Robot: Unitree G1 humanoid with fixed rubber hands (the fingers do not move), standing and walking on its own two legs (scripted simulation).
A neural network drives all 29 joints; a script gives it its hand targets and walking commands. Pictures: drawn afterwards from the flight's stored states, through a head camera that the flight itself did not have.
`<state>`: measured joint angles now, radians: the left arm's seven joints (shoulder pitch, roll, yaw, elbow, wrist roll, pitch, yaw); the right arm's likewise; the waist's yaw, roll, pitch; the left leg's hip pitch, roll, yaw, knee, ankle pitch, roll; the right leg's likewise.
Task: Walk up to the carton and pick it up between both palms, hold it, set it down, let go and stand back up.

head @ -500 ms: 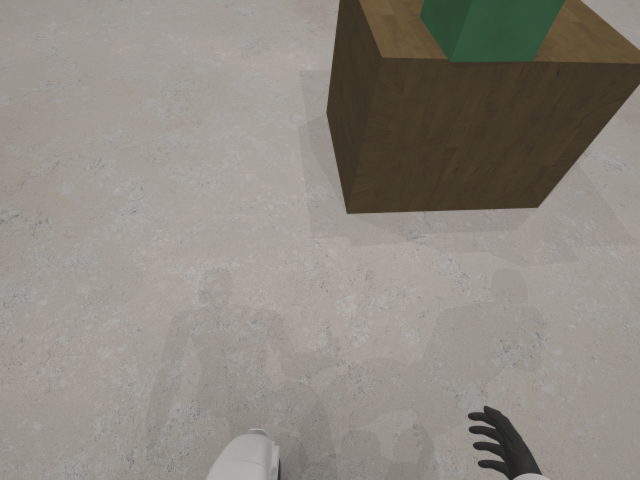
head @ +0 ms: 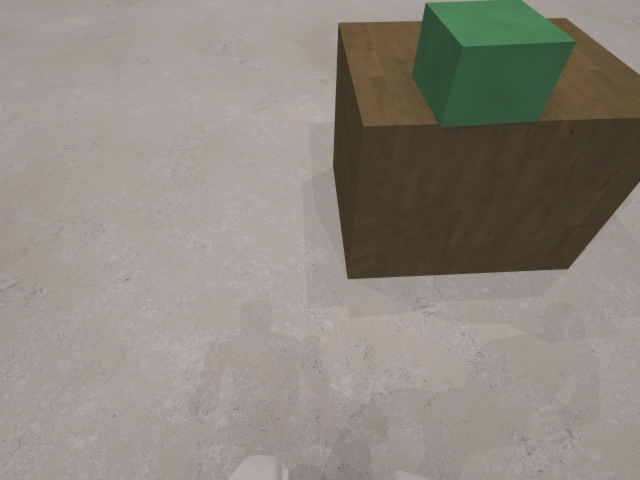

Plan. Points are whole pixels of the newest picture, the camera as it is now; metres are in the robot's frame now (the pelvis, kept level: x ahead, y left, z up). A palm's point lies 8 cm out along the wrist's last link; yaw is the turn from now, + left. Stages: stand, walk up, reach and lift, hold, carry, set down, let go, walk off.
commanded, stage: walk up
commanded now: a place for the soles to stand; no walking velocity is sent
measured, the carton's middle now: (481, 61) +1.06 -0.39 +0.03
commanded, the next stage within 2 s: none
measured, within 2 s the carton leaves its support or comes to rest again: neither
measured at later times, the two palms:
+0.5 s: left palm (234, 348) +0.32 +0.15 -0.10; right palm (590, 412) +0.24 -0.36 -0.09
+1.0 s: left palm (289, 297) +0.43 +0.07 -0.12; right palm (581, 274) +0.46 -0.44 -0.08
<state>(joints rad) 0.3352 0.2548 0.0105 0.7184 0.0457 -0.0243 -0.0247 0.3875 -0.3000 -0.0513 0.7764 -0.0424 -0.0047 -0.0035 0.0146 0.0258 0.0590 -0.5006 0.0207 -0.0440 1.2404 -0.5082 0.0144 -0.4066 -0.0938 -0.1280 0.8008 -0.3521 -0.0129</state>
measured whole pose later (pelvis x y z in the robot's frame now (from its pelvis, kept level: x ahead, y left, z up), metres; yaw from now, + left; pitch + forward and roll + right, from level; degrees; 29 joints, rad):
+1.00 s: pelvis +0.38 -0.19 +0.01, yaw +1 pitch -3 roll +1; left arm 0.35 0.32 0.03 0.70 0.05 0.07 -0.06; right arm 0.34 -0.21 0.00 0.71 -0.05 -0.06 -0.06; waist 0.01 -0.12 0.08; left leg -0.33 0.07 0.08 0.75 -0.37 0.01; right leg -0.54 -0.06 0.00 1.23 -0.43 0.04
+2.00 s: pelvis +0.58 -0.35 +0.03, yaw +6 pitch -2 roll +0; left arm 0.27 0.27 -0.02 0.67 -0.01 0.00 -0.01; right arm 0.18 -0.27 -0.02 0.77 0.00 0.02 0.00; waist 0.00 0.01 0.05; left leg -0.28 0.05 0.00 0.56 -0.24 -0.04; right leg -0.19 0.01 -0.04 0.58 -0.35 -0.03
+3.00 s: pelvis +0.57 -0.31 +0.03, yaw +1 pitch -2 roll +0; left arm 0.32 0.27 -0.01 0.80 0.00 0.00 -0.01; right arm 0.24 -0.25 0.00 0.83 0.01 0.01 0.00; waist 0.00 -0.02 0.04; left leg -0.26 0.03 0.09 0.53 -0.25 0.02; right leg -0.19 -0.01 0.06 0.53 -0.31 0.02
